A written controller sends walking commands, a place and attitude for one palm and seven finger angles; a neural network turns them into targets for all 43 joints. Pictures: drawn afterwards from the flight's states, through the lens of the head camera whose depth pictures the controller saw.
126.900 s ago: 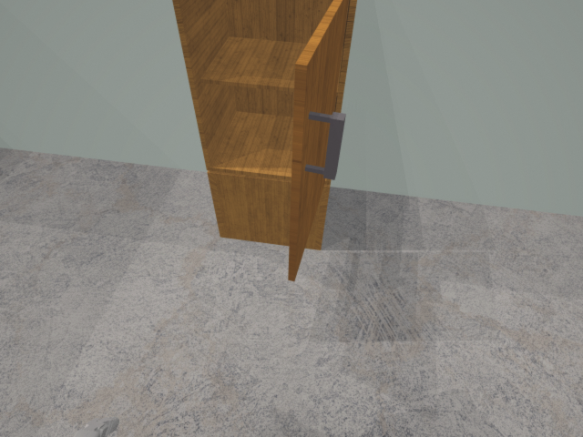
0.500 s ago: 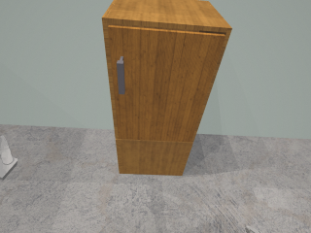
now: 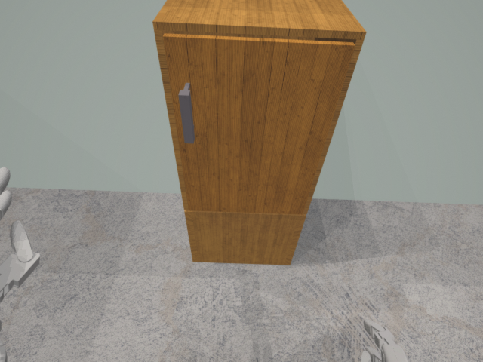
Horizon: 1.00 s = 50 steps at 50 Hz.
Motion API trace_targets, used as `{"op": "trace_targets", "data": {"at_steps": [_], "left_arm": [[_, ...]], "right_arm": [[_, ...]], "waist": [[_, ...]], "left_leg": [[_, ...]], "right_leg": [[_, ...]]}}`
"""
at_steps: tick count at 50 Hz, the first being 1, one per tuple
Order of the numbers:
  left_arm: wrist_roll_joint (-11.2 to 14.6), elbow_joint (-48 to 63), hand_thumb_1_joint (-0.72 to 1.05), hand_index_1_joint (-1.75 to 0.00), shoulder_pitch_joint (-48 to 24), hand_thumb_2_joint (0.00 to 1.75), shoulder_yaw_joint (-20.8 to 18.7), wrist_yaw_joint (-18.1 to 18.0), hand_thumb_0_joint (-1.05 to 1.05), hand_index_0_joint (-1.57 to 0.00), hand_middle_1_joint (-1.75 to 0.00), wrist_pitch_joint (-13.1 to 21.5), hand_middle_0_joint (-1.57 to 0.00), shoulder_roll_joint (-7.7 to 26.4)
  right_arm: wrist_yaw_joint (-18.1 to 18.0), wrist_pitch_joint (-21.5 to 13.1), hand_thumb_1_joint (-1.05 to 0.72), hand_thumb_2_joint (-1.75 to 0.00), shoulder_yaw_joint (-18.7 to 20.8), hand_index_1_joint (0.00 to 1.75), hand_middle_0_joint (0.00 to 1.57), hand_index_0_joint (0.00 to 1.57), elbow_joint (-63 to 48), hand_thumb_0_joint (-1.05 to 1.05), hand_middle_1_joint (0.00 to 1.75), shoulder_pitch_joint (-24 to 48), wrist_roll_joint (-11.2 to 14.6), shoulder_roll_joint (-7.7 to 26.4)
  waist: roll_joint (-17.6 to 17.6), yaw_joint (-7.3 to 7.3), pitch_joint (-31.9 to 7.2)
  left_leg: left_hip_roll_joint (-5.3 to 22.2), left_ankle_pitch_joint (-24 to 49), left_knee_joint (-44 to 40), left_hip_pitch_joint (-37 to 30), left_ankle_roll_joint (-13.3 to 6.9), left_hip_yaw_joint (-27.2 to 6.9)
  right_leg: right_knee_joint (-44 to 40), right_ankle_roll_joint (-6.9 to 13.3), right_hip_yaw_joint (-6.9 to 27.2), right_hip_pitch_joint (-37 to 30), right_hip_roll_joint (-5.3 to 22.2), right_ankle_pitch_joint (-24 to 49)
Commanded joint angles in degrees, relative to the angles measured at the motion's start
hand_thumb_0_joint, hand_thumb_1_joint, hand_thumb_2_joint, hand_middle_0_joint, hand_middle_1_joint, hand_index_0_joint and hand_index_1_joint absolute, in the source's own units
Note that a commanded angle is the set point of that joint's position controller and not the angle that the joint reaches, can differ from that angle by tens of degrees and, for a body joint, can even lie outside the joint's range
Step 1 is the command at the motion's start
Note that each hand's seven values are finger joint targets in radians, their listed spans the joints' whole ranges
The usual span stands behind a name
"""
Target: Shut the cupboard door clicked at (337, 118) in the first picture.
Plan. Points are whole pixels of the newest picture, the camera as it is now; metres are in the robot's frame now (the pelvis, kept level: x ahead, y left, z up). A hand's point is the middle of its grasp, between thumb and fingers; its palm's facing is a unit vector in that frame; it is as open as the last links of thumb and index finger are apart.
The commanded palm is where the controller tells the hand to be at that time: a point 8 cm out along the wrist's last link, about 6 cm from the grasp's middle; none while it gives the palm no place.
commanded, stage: stop stepping back and stand still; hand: left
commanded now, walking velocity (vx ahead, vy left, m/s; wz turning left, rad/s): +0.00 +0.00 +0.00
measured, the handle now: (188, 113) +0.64 +0.19 +0.07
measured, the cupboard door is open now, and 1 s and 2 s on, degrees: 0 0 0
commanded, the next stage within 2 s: let the arm hang, fingers relaxed in 0.08 s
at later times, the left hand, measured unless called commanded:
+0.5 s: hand out of the picture +0.00 +0.18 -0.17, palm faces -0.01 -0.99 -0.16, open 7.4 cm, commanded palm none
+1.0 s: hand out of the picture -0.10 +0.19 -0.18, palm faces +0.06 -0.98 -0.20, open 7.4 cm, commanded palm none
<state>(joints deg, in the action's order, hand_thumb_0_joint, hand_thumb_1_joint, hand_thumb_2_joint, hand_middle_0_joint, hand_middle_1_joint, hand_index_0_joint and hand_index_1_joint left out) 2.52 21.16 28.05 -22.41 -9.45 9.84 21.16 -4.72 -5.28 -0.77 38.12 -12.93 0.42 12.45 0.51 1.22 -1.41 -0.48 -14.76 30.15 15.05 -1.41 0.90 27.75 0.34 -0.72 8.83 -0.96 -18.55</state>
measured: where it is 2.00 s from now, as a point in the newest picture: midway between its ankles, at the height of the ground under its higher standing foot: outside the picture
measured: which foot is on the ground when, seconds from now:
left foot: down 0.00-1.00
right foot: down 0.00-1.00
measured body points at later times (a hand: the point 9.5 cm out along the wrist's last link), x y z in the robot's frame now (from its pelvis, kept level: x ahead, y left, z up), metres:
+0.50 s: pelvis -0.04 +0.01 -0.01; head -0.04 +0.03 +0.44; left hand +0.01 +0.23 -0.16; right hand +0.04 -0.25 -0.13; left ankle +0.01 +0.10 -0.74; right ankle -0.04 -0.11 -0.74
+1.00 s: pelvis -0.06 +0.01 +0.00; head -0.08 +0.02 +0.45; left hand -0.10 +0.24 -0.16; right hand -0.07 -0.20 -0.17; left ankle +0.01 +0.10 -0.74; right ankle -0.04 -0.11 -0.74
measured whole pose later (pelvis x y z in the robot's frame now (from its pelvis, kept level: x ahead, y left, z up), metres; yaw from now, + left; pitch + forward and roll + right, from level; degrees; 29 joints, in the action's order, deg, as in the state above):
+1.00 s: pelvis -0.06 +0.01 +0.00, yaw +1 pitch -2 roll -1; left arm -1.3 -65.3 21.6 -1.1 -1.9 -1.9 8.7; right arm -1.9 2.0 0.2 62.8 -19.9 -1.2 6.9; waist -1.3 -0.7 -0.6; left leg -1.3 -10.0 30.2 18.0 -2.6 0.4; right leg 29.9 0.3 -1.8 12.3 -0.1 -16.2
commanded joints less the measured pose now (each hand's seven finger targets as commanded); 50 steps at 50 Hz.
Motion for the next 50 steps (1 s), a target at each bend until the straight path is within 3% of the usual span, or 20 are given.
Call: {"op": "trace_targets", "data": {"at_steps": [1,5,8,9,10,11,13,15,17,19,22,24,28,29,30,36,42,46,48,50], "left_arm": [[-0.27,18.95,0.9,-0.3,-5.77,0.9,-6.03,-0.49,0.0,-0.2,-0.3,4.98,-0.2,12.55],[0.44,18.62,0.9,-0.3,3.44,0.9,-10.56,-0.77,0.0,-0.2,-0.3,5.13,-0.2,14.68],[1.15,17.29,0.9,-0.3,6.56,0.9,-10.95,-0.65,0.0,-0.2,-0.3,5.23,-0.2,13.5],[-3.85,-26.19,0.9,-0.3,-1.25,0.9,17.26,7.45,0.0,-0.2,-0.3,-4.3,-0.2,2.94],[-4.07,-27.94,0.9,-0.3,-2.39,0.9,15.99,8.55,0.0,-0.2,-0.3,-8.89,-0.2,1.71],[-3.88,-27.16,0.9,-0.3,-2.39,0.9,15.89,8.96,0.0,-0.2,-0.3,-9.92,-0.2,2.01],[-4.18,-32.35,0.9,-0.3,-5.9,0.9,16.57,9.61,0.0,-0.2,-0.3,-9.45,-0.2,2.61],[-4.43,-38.62,0.9,-0.3,-9.26,0.9,17.2,9.73,0.0,-0.2,-0.3,-9.26,-0.2,3.73],[-4.31,-45.33,0.9,-0.3,-11.58,0.9,17.7,9.68,0.0,-0.2,-0.3,-9.38,-0.2,3.78],[-4.09,-51.71,0.9,-0.3,-13.26,0.9,18.65,9.34,0.0,-0.2,-0.3,-10.03,-0.2,2.79],[-3.8,-59.82,0.9,-0.3,-13.32,0.9,19.98,8.9,0.0,-0.2,-0.3,-10.9,-0.2,0.73],[-3.65,-64.83,0.9,-0.3,-12.0,0.9,20.17,8.85,0.0,-0.2,-0.3,-11.09,-0.2,0.23],[-3.49,-73.79,0.9,-0.3,-6.65,0.9,20.07,8.8,0.0,-0.2,-0.3,-11.09,-0.2,-2.21],[-3.52,-75.46,0.9,-0.3,-5.31,0.9,20.16,8.84,0.0,-0.2,-0.3,-11.02,-0.2,-2.71],[-3.66,-76.89,0.9,-0.3,-4.72,0.9,20.26,8.8,0.0,-0.2,-0.3,-10.94,-0.2,-3.02],[-3.68,-82.78,0.9,-0.3,-3.01,0.9,20.69,8.43,0.0,-0.2,-0.3,-10.3,-0.2,-5.47],[-3.52,-84.54,0.9,-0.3,-4.38,0.9,20.68,7.83,0.0,-0.2,-0.3,-10.48,-0.2,-6.79],[-3.61,-84.63,0.9,-0.3,-4.93,0.9,20.51,7.62,0.0,-0.2,-0.3,-10.89,-0.2,-7.18],[-3.67,-84.56,0.9,-0.3,-4.44,0.9,20.32,7.56,0.0,-0.2,-0.3,-11.07,-0.2,-7.88],[-3.93,-84.99,0.9,-0.3,-2.36,0.9,20.12,7.53,0.0,-0.2,-0.3,-11.45,-0.2,-8.18]], "right_arm": [[-0.32,-4.05,-0.9,-0.9,2.59,0.3,0.2,0.2,-10.35,0.0,0.3,5.35,-0.09,6.48],[0.42,-3.37,-0.9,-0.9,2.82,0.3,0.2,0.2,-11.39,0.0,0.3,5.32,-0.31,6.48],[0.65,-2.15,-0.9,-0.9,2.62,0.3,0.2,0.2,-11.9,0.0,0.3,5.19,-0.18,5.94],[5.22,-4.66,-0.9,-0.9,4.52,0.3,0.2,0.2,-0.43,0.0,0.3,10.57,1.32,15.26],[5.01,-2.47,-0.9,-0.9,5.87,0.3,0.2,0.2,1.15,0.0,0.3,6.04,0.2,13.71],[4.79,-1.42,-0.9,-0.9,5.63,0.3,0.2,0.2,-0.08,0.0,0.3,4.85,0.16,14.09],[4.68,0.14,-0.9,-0.9,4.35,0.3,0.2,0.2,0.79,0.0,0.3,4.61,-0.41,13.88],[4.6,1.07,-0.9,-0.9,3.75,0.3,0.2,0.2,1.7,0.0,0.3,5.45,-1.01,13.81],[4.44,1.96,-0.9,-0.9,3.4,0.3,0.2,0.2,3.33,0.0,0.3,5.36,-1.41,13.65],[4.35,3.29,-0.9,-0.9,2.65,0.3,0.2,0.2,5.21,0.0,0.3,4.26,-1.76,11.72],[4.26,5.06,-0.9,-0.9,1.74,0.3,0.2,0.2,8.3,0.0,0.3,3.3,-2.12,8.87],[3.95,5.48,-0.9,-0.9,1.53,0.3,0.2,0.2,10.43,0.0,0.3,2.24,-2.15,8.21],[3.16,5.85,-0.9,-0.9,1.82,0.3,0.2,0.2,14.06,0.0,0.3,-0.4,-1.89,7.08],[3.0,5.89,-0.9,-0.9,2.0,0.3,0.2,0.2,14.86,0.0,0.3,-1.1,-1.8,7.05],[2.81,6.05,-0.9,-0.9,2.2,0.3,0.2,0.2,15.29,0.0,0.3,-1.94,-1.6,7.21],[2.53,6.33,-0.9,-0.9,2.73,0.3,0.2,0.2,19.33,0.0,0.3,-7.05,-1.38,4.76],[2.57,6.91,-0.9,-0.9,2.56,0.3,0.2,0.2,22.47,0.0,0.3,-10.94,-1.51,1.47],[2.64,7.0,-0.9,-0.9,2.33,0.3,0.2,0.2,23.54,0.0,0.3,-11.92,-1.71,0.0],[2.49,6.61,-0.9,-0.9,2.31,0.3,0.2,0.2,23.54,0.0,0.3,-11.68,-1.99,0.4],[2.23,6.25,-0.9,-0.9,2.57,0.3,0.2,0.2,23.32,0.0,0.3,-9.98,-1.93,1.92]], "waist": [[-5.93,-1.25,-6.42],[-6.8,-1.0,-8.18],[-5.72,-1.47,-7.42],[-5.56,-2.71,-1.86],[-5.29,-2.29,-6.12],[-5.53,-2.14,-5.06],[0.67,-1.16,-3.91],[10.01,-0.97,-2.85],[11.66,-1.45,-2.93],[9.77,-2.04,-1.54],[-0.39,-2.3,1.51],[-7.54,-1.9,2.9],[-14.16,-0.73,2.29],[-14.34,-0.62,1.76],[-11.02,-0.61,3.02],[0.25,-1.61,6.22],[5.0,-3.04,8.07],[2.75,-3.13,10.41],[-0.98,-2.41,12.07],[-6.16,-0.72,12.75]], "left_leg": [[6.21,24.07,-5.45,-5.21,-0.62,-5.78],[5.0,21.2,-4.86,-2.75,0.43,-4.72],[4.81,18.93,-4.61,-0.74,0.88,-4.45],[5.19,27.81,4.2,1.22,0.76,-3.91],[6.21,28.73,2.82,-3.49,1.59,-4.15],[6.59,26.88,2.35,-3.38,1.06,-4.45],[8.07,22.54,-0.19,2.17,-1.57,-8.21],[7.54,21.28,-0.34,3.07,-2.15,-10.03],[5.88,16.69,0.06,1.46,-2.03,-9.61],[4.45,11.46,-0.56,0.18,-1.53,-8.66],[3.34,3.17,-3.44,-0.37,-0.97,-8.4],[4.14,-2.7,-7.99,2.15,-1.11,-9.82],[5.13,-12.77,-13.65,5.28,-1.4,-11.47],[5.25,-14.12,-14.5,5.31,-1.48,-11.67],[5.65,-14.17,-14.61,5.15,-1.62,-11.85],[4.42,-9.87,-11.02,2.45,-1.48,-9.5],[2.98,-5.06,-3.99,-3.11,-0.83,-6.46],[3.51,-7.32,-5.03,-1.06,-0.94,-7.42],[5.3,-12.48,-11.58,4.23,-1.6,-11.16],[7.82,-21.04,-18.88,10.06,-2.5,-15.92]], "right_leg": [[-2.23,-0.42,2.74,-1.57,2.4,21.14],[-3.83,0.56,4.08,-4.02,3.25,21.56],[-4.81,0.99,4.65,-4.13,3.82,21.3],[2.38,2.12,0.94,4.54,8.4,29.25],[0.57,2.38,4.03,6.28,8.04,26.14],[1.02,2.1,2.78,6.9,7.14,21.52],[3.07,1.71,1.16,6.14,5.1,11.4],[2.25,2.32,2.33,5.5,5.03,9.97],[-0.04,3.47,4.88,6.61,6.8,7.89],[-2.6,3.84,6.24,8.37,7.77,3.44],[-5.79,3.88,7.06,10.53,7.53,-4.57],[-5.35,3.15,5.89,8.31,5.73,-5.58],[-4.61,2.77,3.49,2.61,4.13,-3.25],[-4.47,2.68,3.13,1.91,3.81,-2.75],[-5.15,2.64,2.65,2.4,3.6,-2.66],[-10.5,3.16,5.37,7.9,5.56,-8.59],[-13.12,4.27,6.99,17.24,7.58,-15.38],[-11.49,4.08,6.38,19.24,6.91,-16.72],[-7.71,3.04,5.24,15.52,4.51,-13.28],[-2.57,1.85,2.49,9.99,2.26,-7.48]]}}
